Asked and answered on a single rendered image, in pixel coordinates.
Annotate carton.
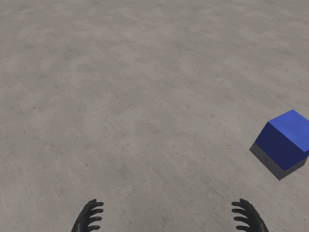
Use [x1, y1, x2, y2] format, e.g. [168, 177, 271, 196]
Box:
[255, 109, 309, 171]

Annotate robot right hand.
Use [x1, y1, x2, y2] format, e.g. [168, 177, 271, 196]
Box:
[231, 198, 269, 232]

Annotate robot left hand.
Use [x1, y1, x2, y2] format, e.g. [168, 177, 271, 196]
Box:
[71, 199, 104, 232]

